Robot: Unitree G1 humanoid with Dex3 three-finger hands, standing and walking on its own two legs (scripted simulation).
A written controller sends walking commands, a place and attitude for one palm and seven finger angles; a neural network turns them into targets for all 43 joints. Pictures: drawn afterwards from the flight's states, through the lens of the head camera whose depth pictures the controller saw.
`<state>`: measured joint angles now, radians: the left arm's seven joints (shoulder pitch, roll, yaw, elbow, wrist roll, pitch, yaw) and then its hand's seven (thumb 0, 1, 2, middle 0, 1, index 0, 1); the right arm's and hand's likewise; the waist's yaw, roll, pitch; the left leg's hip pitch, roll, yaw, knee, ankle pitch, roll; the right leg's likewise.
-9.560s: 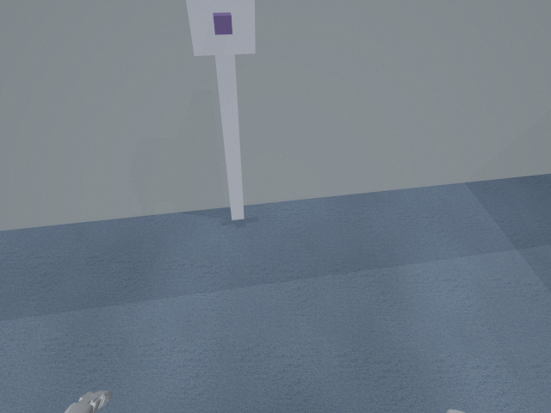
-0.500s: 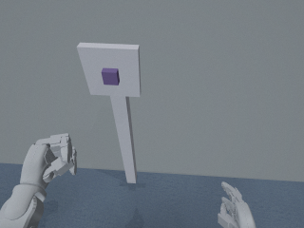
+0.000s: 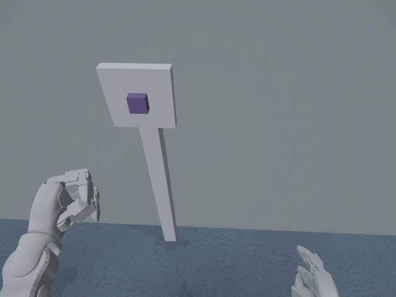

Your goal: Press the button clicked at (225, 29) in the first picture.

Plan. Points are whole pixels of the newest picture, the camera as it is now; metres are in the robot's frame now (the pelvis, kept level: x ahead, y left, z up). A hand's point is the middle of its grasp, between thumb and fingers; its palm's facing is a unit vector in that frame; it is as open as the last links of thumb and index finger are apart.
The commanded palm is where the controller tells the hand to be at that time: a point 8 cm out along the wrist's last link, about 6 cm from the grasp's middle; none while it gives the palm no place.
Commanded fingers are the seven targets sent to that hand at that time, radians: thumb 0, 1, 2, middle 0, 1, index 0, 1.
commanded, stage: aim a knuckle at the button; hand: left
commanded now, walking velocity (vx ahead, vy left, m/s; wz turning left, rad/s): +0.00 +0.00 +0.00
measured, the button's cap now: (138, 102) +0.54 +0.21 +0.13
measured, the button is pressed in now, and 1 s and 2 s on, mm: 0 0 0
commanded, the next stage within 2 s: none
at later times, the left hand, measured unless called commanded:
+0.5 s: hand (116, 171) +0.32 +0.20 +0.11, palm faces +0.06 -1.00 -0.02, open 3.1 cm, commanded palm +0.29 +0.25 +0.12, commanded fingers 0.00 0.90 0.90 -1.30 -1.50 -1.30 -1.50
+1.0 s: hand (129, 149) +0.39 +0.19 +0.11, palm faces +0.05 -1.00 -0.01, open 3.1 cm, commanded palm +0.36 +0.24 +0.11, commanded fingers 0.00 0.90 0.90 -1.30 -1.50 -1.30 -1.50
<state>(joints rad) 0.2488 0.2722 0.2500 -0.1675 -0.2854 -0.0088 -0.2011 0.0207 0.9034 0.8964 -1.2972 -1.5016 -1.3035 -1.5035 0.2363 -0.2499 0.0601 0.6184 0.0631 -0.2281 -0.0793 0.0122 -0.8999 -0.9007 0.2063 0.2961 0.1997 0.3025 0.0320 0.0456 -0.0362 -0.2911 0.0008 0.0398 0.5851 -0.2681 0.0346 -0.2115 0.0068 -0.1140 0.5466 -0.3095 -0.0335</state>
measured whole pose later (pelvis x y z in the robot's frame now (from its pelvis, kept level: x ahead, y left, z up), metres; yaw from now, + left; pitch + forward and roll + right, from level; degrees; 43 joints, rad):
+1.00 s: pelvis +0.01 +0.00 +0.00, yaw -1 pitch +4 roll -1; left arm -0.33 0.29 0.25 0.46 -0.22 -0.10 -0.16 0.02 0.90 0.90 -1.30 -1.50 -1.30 -1.50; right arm 0.24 -0.24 0.05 0.66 0.06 -0.13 -0.08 0.01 -0.90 -0.90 0.21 0.30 0.20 0.30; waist -0.02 0.02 -0.04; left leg -0.38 0.00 0.06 0.61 -0.29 0.04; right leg -0.32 0.00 -0.09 0.59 -0.33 -0.03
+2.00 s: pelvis +0.00 +0.00 -0.01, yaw -2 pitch +8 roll -1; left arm -0.64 0.34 0.29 0.90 -0.17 -0.25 -0.15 0.02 0.90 0.90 -1.30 -1.50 -1.30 -1.50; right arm 0.27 -0.27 0.03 0.63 0.06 -0.02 -0.05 0.01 -0.90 -0.90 0.21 0.30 0.20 0.30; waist -0.06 0.01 -0.05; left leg -0.52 0.02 0.06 0.69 -0.30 0.03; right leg -0.45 0.02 -0.09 0.66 -0.34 -0.04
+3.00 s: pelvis +0.01 +0.00 -0.01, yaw -2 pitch +7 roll -1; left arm -0.62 0.32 0.27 0.84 -0.17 -0.25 -0.12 0.02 0.90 0.90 -1.30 -1.50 -1.30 -1.50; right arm 0.30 -0.26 0.03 0.64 0.05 -0.01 -0.04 0.01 -0.90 -0.90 0.21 0.30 0.20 0.30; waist -0.07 0.02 -0.06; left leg -0.51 0.02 0.06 0.70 -0.31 0.04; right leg -0.45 0.01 -0.08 0.67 -0.35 -0.03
